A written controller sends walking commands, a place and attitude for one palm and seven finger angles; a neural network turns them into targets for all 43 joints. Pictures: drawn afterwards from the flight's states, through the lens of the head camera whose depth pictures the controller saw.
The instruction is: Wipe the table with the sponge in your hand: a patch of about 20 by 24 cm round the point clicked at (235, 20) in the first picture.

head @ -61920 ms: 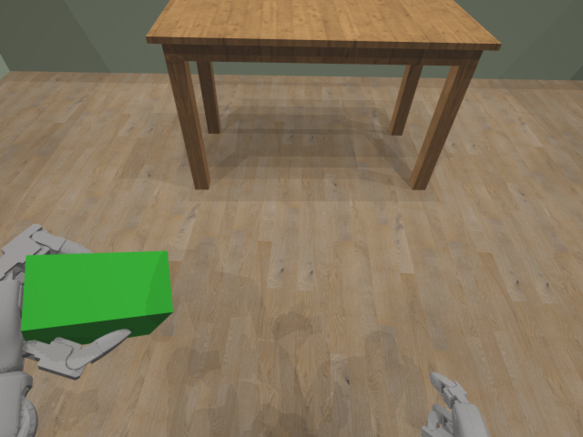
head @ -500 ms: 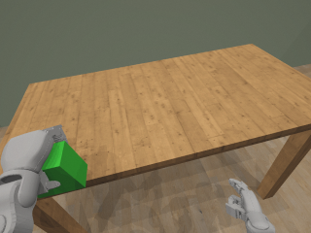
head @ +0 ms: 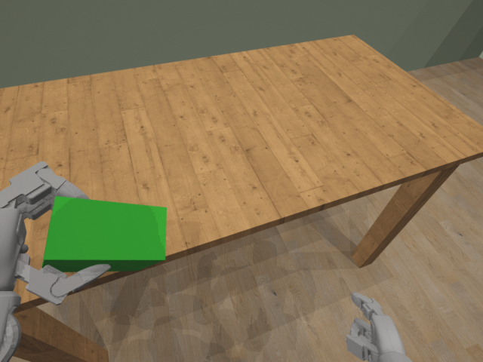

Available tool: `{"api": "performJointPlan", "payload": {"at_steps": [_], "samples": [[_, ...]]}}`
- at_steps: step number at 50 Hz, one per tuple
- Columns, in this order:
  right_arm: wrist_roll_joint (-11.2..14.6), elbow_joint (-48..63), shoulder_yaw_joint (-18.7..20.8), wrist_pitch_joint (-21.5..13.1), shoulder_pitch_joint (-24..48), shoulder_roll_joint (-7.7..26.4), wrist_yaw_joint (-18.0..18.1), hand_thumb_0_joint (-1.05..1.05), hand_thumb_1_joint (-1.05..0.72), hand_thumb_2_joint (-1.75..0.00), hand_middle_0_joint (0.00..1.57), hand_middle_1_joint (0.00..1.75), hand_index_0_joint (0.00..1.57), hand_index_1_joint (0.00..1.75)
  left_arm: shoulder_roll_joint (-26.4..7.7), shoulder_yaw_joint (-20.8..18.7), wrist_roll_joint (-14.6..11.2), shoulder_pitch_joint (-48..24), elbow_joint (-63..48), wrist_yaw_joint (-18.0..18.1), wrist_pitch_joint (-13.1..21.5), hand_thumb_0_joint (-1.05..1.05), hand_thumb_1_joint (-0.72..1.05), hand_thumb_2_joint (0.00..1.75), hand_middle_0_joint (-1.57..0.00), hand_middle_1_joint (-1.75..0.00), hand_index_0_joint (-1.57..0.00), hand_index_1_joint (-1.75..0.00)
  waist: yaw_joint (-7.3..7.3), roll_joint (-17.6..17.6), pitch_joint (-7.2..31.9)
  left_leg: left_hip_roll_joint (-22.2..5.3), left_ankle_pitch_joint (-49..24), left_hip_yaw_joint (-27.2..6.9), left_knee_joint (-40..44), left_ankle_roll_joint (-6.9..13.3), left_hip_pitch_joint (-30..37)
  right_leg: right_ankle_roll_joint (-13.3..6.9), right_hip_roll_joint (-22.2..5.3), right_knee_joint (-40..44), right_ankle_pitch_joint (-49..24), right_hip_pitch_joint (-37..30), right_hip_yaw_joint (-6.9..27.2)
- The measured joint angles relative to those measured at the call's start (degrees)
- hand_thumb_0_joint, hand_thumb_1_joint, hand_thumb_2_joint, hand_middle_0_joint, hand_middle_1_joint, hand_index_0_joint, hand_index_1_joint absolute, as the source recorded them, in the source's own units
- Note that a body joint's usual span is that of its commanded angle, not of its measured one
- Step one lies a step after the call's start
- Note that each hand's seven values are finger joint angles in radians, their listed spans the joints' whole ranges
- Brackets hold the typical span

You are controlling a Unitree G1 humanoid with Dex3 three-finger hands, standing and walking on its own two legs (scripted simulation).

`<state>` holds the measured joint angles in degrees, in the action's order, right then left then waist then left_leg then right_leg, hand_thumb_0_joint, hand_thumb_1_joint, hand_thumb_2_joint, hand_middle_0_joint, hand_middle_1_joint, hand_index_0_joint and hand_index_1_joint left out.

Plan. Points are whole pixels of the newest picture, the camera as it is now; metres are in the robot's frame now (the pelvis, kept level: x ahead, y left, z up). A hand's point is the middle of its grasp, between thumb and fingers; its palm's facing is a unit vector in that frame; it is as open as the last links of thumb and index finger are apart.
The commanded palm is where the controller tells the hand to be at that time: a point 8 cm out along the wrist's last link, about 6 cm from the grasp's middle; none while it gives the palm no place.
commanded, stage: step back with the hand held close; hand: left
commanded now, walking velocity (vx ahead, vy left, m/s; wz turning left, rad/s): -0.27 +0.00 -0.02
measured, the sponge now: (119, 240) +0.24 +0.18 +0.14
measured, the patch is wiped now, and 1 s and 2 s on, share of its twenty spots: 1.00 1.00 1.00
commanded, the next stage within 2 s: stop stepping back and stand still in 1.06 s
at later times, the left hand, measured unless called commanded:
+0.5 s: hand out of the picture +0.15 +0.25 +0.19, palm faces +0.36 -0.82 -0.44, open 10.2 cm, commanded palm +0.10 +0.30 +0.21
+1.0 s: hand out of the picture +0.06 +0.27 +0.19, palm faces +0.33 -0.81 -0.48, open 10.2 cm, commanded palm +0.01 +0.32 +0.21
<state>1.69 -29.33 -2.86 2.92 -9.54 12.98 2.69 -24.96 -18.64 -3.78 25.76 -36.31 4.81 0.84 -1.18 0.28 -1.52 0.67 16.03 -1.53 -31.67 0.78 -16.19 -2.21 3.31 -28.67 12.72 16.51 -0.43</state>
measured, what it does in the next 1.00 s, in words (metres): walks backwards: left foot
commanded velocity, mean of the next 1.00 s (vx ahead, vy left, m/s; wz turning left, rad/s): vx -0.33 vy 0.00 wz -0.02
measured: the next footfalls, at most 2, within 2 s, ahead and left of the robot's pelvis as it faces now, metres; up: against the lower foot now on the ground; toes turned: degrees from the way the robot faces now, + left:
left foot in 0.88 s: -0.07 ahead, +0.15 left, +0.00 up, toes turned +0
right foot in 1.16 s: -0.18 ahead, -0.10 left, +0.00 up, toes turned -1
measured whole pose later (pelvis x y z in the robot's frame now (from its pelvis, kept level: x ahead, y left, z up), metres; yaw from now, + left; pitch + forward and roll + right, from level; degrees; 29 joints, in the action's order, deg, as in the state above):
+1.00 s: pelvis -0.16 +0.04 -0.01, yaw -1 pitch +4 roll -1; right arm 0.0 -32.2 1.3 -2.6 -9.5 10.0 2.5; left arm -27.9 -26.8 -3.8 30.1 -40.8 7.3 9.9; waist 0.3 3.2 -2.2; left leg -1.2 13.5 -0.4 -34.8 0.2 -25.0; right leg 1.5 2.2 -47.3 24.1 30.1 1.8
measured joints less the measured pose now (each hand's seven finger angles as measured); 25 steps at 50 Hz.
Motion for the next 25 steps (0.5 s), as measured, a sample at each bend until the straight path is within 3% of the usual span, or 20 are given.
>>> {"api": "performJointPlan", "payload": {"at_steps": [4, 8, 17, 21, 25], "samples": [[-0.17, -2.35, 1.65, 0.44, -2.43, 0.36, 0.06, 0.01, -0.9, -0.89, 0.2, 0.3, 0.2, 0.3, -1.34, -3.77, -0.71, 2.64, -3.34, 1.29, 3.6, -0.01, -0.54, 1.04, -0.74, -1.33, -0.75, -1.37, 1.59, 0.36, 0.71, 0.98, 0.53, 0.55, -1.7, 0.87, -2.24, 0.92, -0.96, -2.71, 1.08, 2.71, 0.45], [-0.24, -4.25, 2.66, 0.36, -4.02, 0.24, 0.04, 0.01, -0.9, -0.89, 0.2, 0.3, 0.2, 0.3, -1.92, -6.35, -0.79, 2.97, -0.89, 1.78, 4.96, -0.01, -0.54, 1.04, -0.74, -1.33, -0.75, -1.37, 2.11, -0.11, 1.64, 1.59, 0.5, 1.27, -2.21, 1.38, -2.95, 1.45, -1.55, -4.25, 1.54, 3.99, 1.12], [-0.03, -4.54, 2.24, -1.13, -2.6, -0.36, -0.13, 0.01, -0.9, -0.89, 0.2, 0.3, 0.2, 0.3, 1.9, -3.34, -0.41, 2.15, 2.67, 2.13, 5.22, -0.01, -0.55, 1.04, -0.74, -1.34, -0.75, -1.38, 2.6, -1.88, 2.44, 0.7, -0.02, 0.83, -5.28, 1.2, -6.64, 1.3, -0.71, -4.15, -0.68, 6.17, 0.51], [-0.36, -3.86, 2.17, -1.93, -0.88, -0.61, 0.06, 0.01, -0.9, -0.89, 0.2, 0.3, 0.2, 0.3, 1.29, -2.63, -0.06, 2.81, -0.44, 2.36, 6.74, -0.01, -0.55, 1.04, -0.74, -1.34, -0.75, -1.38, 2.64, -0.69, 1.97, 0.88, -1.06, 0.64, -6.17, 1.5, -8.67, 1.54, -0.92, -4.47, -1.88, 7.82, 0.21], [-0.54, -2.42, 2.28, -2.87, -0.58, -0.56, 0.51, 0.01, -0.9, -0.89, 0.2, 0.3, 0.2, 0.3, -0.5, -5.05, 0.49, 3.38, -1.99, 2.72, 8.26, -0.01, -0.55, 1.05, -0.74, -1.34, -0.75, -1.38, 2.06, 0.0, 1.98, 1.22, -2.05, 0.82, -6.54, 2.01, -9.9, 2.07, -1.29, -5.01, -2.73, 9.09, 0.3]]}}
